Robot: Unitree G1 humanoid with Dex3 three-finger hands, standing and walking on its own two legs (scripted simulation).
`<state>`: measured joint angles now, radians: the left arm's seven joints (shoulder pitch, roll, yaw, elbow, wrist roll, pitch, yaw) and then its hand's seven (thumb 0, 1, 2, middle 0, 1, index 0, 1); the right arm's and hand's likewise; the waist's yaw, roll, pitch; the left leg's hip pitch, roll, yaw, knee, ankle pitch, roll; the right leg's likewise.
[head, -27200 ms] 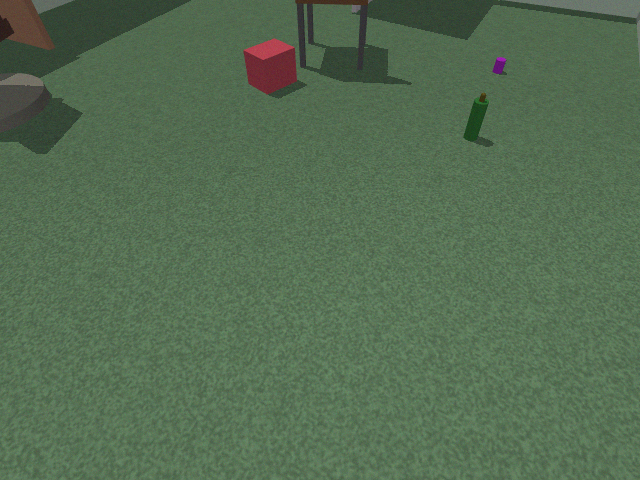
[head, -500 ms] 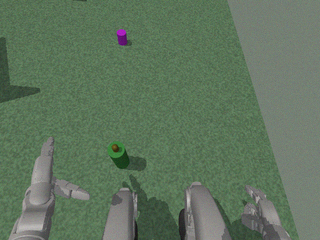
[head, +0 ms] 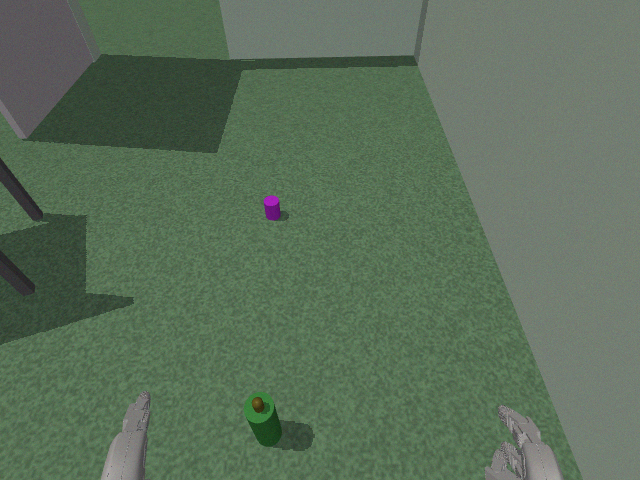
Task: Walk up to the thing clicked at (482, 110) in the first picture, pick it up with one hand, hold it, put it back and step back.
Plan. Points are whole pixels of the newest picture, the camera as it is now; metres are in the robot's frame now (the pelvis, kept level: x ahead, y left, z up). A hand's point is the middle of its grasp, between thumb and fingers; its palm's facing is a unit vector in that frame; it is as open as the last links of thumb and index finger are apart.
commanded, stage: home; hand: left
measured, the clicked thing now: (263, 418) +0.39 +0.16 -0.58
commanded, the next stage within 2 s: stand in 1.70 s
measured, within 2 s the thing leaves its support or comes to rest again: neither
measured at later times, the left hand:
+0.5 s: hand out of the picture +0.16 +0.18 -0.05, palm faces +0.12 -0.95 -0.29, open 17.7 cm
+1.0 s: hand out of the picture +0.15 +0.17 -0.05, palm faces +0.11 -0.95 -0.29, open 17.7 cm
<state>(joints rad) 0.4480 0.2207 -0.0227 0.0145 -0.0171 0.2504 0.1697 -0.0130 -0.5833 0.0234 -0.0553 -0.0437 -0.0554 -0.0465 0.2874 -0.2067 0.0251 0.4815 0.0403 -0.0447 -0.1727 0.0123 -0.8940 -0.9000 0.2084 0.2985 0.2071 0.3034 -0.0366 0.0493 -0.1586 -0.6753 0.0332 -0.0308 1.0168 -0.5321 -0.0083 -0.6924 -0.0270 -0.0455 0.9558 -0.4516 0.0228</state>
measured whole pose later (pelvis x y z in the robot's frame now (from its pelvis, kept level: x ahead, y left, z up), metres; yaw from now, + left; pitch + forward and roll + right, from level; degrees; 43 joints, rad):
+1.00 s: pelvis -0.02 -0.01 +0.01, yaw +0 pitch +6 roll -2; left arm 0.45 0.19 -0.01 0.03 0.00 0.25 0.14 -0.01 -0.59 0.03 -0.05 -0.05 -0.05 -0.05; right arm 0.27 -0.21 0.02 0.53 0.01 -0.14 -0.17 0.01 -0.90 -0.90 0.21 0.30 0.21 0.30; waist -0.03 0.04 -0.10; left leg -0.59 0.03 -0.04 0.95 -0.48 -0.02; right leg -0.60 -0.03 -0.05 0.90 -0.41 0.01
